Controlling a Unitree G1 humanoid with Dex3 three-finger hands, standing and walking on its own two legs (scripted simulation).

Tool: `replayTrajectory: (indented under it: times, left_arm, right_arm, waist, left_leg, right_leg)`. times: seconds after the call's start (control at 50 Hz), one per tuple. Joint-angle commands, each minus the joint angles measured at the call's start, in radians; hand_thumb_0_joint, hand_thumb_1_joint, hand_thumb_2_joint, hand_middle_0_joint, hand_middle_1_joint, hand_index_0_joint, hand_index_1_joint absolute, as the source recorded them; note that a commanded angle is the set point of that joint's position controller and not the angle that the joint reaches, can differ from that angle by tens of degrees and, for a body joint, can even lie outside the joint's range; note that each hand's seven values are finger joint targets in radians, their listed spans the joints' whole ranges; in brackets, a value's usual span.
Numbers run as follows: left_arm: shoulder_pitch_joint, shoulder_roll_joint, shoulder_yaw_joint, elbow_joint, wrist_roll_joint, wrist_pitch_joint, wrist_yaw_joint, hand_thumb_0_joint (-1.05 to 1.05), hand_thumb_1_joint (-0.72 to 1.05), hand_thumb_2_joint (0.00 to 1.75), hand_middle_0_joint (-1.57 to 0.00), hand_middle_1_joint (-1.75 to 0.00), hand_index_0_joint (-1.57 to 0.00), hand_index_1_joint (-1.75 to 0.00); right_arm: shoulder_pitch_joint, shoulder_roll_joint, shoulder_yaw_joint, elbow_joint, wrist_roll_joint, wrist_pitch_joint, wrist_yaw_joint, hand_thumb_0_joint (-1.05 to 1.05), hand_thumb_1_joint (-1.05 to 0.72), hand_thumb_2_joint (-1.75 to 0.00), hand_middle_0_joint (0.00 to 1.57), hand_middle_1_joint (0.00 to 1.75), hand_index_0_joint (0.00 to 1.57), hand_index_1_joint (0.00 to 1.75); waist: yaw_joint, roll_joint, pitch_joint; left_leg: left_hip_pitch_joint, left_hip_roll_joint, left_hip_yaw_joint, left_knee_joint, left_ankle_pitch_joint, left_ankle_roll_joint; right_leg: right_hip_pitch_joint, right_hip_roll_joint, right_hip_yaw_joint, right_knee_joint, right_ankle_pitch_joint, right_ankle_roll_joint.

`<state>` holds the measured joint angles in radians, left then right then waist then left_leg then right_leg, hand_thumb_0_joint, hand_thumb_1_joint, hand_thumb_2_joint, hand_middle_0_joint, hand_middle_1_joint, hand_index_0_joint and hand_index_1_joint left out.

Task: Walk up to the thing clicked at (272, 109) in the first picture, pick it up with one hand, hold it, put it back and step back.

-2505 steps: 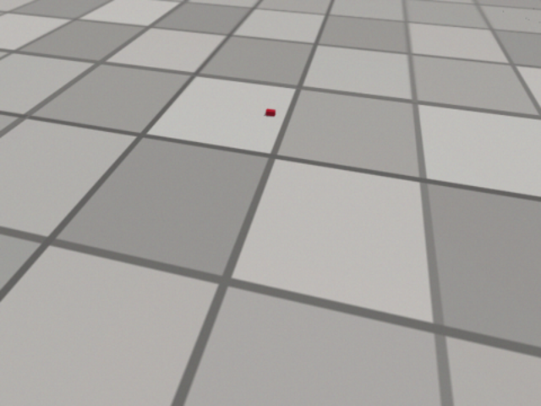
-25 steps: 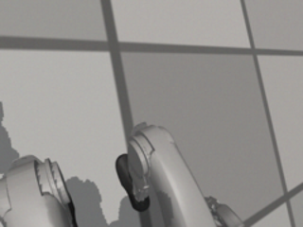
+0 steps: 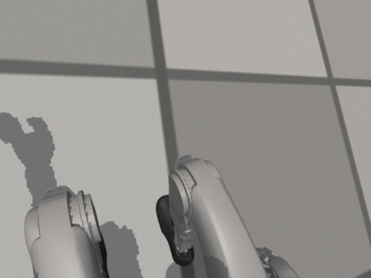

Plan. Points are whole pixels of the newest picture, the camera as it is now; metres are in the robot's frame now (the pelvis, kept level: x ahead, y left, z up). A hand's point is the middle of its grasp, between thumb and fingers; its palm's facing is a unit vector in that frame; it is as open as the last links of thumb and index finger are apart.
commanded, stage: go down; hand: left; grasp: from above
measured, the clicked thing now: out of the picture +0.54 +0.35 -0.19
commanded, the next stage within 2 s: none
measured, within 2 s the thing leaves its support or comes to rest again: rests again in 0.26 s
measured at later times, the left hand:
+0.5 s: hand out of the picture +0.48 +0.35 +0.02, palm faces -0.47 -0.06 -0.88, open 12.9 cm
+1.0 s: hand out of the picture +0.48 +0.36 +0.08, palm faces -0.44 -0.04 -0.89, open 14.3 cm
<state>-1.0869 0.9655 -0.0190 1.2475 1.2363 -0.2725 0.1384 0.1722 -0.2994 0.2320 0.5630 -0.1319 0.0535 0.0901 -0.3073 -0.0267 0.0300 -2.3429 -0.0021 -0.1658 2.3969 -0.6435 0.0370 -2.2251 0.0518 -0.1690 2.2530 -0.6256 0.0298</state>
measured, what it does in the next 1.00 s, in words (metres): rises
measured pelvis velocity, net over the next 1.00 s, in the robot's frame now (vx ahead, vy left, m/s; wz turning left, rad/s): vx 0.00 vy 0.00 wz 0.10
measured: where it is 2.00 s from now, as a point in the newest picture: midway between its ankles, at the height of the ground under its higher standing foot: (140, 258)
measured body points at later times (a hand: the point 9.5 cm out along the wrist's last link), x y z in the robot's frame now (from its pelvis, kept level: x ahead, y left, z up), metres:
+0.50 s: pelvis +0.00 +0.00 +0.08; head +0.21 +0.09 +0.47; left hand +0.50 +0.35 +0.07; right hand +0.08 -0.27 -0.01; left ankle +0.08 +0.12 -0.30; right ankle +0.12 -0.11 -0.30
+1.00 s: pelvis +0.00 +0.00 +0.12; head +0.21 +0.08 +0.52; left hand +0.50 +0.36 +0.13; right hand +0.07 -0.25 +0.01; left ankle +0.08 +0.12 -0.30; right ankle +0.12 -0.11 -0.30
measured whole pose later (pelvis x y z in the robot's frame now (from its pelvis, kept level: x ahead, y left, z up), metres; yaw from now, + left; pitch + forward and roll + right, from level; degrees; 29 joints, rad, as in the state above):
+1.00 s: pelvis +0.00 +0.00 +0.12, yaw +6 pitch +34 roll -8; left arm -1.05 0.93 0.02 1.16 1.13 -0.39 -0.10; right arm 0.22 -0.24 0.13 0.64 -0.05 0.11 -0.01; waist -0.24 0.03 -0.12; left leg -1.98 0.01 -0.07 1.98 -0.61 0.04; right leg -1.91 0.05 -0.07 1.89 -0.59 0.02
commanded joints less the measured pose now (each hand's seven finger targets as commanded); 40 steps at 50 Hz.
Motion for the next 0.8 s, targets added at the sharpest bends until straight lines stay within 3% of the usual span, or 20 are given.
replayTrajectory:
  times: [0.0, 0.08, 0.16, 0.22, 0.28, 0.34, 0.44, 0.52, 0.68, 0.78]
  left_arm:
    - [-0.354, 0.278, 0.09, -0.258, -0.036, 0.016, -0.002, 0.0, -0.01, 0.6, -0.46, -0.63, -0.48, -0.61]
    - [-0.33, 0.297, 0.124, -0.333, -0.066, 0.007, -0.064, 0.0, -0.13, 0.68, -0.42, -0.66, -0.42, -0.66]
    - [-0.321, 0.299, 0.132, -0.384, -0.098, -0.001, -0.127, 0.0, -0.19, 0.72, -0.37, -0.71, -0.37, -0.71]
    - [-0.271, 0.243, 0.11, -0.384, -0.133, -0.009, -0.182, 0.0, -0.23, 0.75, -0.34, -0.73, -0.34, -0.73]
    - [-0.259, 0.236, 0.101, -0.392, -0.158, -0.023, -0.217, 0.0, -0.27, 0.79, -0.3, -0.76, -0.29, -0.77]
    - [-0.253, 0.204, 0.082, -0.383, -0.174, -0.044, -0.241, 0.0, -0.32, 0.83, -0.25, -0.81, -0.25, -0.81]
    - [-0.274, 0.197, 0.075, -0.36, -0.185, -0.084, -0.245, 0.0, -0.41, 0.9, -0.16, -0.92, -0.16, -0.92]
    - [-0.318, 0.212, 0.086, -0.353, -0.17, -0.113, -0.217, 0.0, -0.44, 0.92, -0.14, -0.94, -0.14, -0.94]
    - [-0.33, 0.227, 0.099, -0.293, -0.126, -0.111, -0.19, 0.0, -0.54, 1.0, -0.07, -1.01, -0.07, -1.01]
    - [-0.366, 0.247, 0.114, -0.298, -0.133, -0.114, -0.194, 0.0, -0.57, 1.03, -0.06, -1.01, -0.05, -1.02]
  right_arm:
    - [0.223, -0.297, -0.121, -0.009, 0.014, 0.03, -0.026, 0.0, -0.92, -0.9, 0.2, 0.3, 0.2, 0.3]
    - [0.231, -0.289, -0.141, -0.016, 0.024, 0.052, -0.041, 0.0, -0.92, -0.9, 0.2, 0.3, 0.2, 0.3]
    - [0.241, -0.267, -0.148, -0.024, 0.032, 0.076, -0.057, 0.0, -0.92, -0.9, 0.2, 0.3, 0.2, 0.3]
    - [0.236, -0.253, -0.154, -0.028, 0.04, 0.088, -0.074, 0.0, -0.92, -0.9, 0.2, 0.3, 0.2, 0.3]
    - [0.226, -0.241, -0.158, -0.024, 0.051, 0.093, -0.093, 0.0, -0.92, -0.9, 0.2, 0.3, 0.2, 0.3]
    - [0.223, -0.227, -0.159, -0.01, 0.059, 0.088, -0.104, 0.0, -0.91, -0.9, 0.2, 0.3, 0.2, 0.3]
    - [0.22, -0.21, -0.163, 0.015, 0.066, 0.076, -0.116, 0.0, -0.92, -0.9, 0.2, 0.3, 0.2, 0.3]
    - [0.201, -0.199, -0.16, 0.023, 0.07, 0.066, -0.12, 0.0, -0.91, -0.9, 0.2, 0.3, 0.2, 0.3]
    - [0.215, -0.191, -0.17, 0.037, 0.071, 0.06, -0.116, 0.0, -0.92, -0.9, 0.2, 0.3, 0.2, 0.3]
    - [0.212, -0.186, -0.179, 0.036, 0.075, 0.057, -0.119, 0.0, -0.92, -0.9, 0.2, 0.3, 0.2, 0.3]
  waist:
    - [0.001, 0.472, -0.765]
    - [0.027, 0.481, -0.827]
    - [0.037, 0.435, -0.865]
    - [0.031, 0.383, -0.805]
    - [0.046, 0.362, -0.757]
    - [0.04, 0.348, -0.724]
    - [0.049, 0.34, -0.733]
    - [0.06, 0.372, -0.734]
    - [0.066, 0.364, -0.794]
    - [0.064, 0.342, -0.816]
  left_leg:
    - [0.616, 0.011, 0.052, -0.295, 0.19, -0.018]
    - [0.681, 0.006, 0.061, -0.325, 0.214, -0.017]
    - [0.69, 0.006, 0.074, -0.367, 0.185, -0.005]
    - [0.682, 0.006, 0.077, -0.408, 0.147, 0.002]
    - [0.683, 0.009, 0.074, -0.458, 0.094, 0.002]
    - [0.69, 0.014, 0.072, -0.5, 0.082, 0.004]
    - [0.766, 0.019, 0.062, -0.545, 0.129, 0.002]
    - [0.802, 0.023, 0.058, -0.596, 0.085, 0.002]
    - [0.885, 0.02, 0.071, -0.636, 0.159, 0.008]
    - [0.873, 0.02, 0.072, -0.669, 0.078, 0.012]
  right_leg:
    - [0.352, 0.026, -0.023, -0.237, 0.187, -0.082]
    - [0.378, 0.02, 0.0, -0.272, 0.189, -0.087]
    - [0.441, 0.022, 0.025, -0.325, 0.176, -0.084]
    - [0.446, 0.018, 0.033, -0.37, 0.148, -0.085]
    - [0.441, 0.016, 0.043, -0.404, 0.111, -0.088]
    - [0.468, 0.016, 0.049, -0.43, 0.12, -0.084]
    - [0.49, 0.016, 0.056, -0.447, 0.164, -0.079]
    - [0.493, 0.016, 0.057, -0.454, 0.151, -0.076]
    - [0.539, 0.011, 0.07, -0.501, 0.191, -0.068]
    - [0.586, 0.012, 0.077, -0.53, 0.15, -0.065]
